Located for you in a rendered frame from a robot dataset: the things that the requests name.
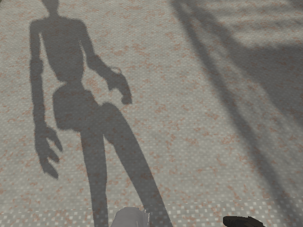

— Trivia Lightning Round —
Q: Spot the left robot thigh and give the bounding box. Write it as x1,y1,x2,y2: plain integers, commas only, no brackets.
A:
111,207,151,227

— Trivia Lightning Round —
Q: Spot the right robot hand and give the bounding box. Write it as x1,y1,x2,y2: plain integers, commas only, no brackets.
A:
223,216,265,227

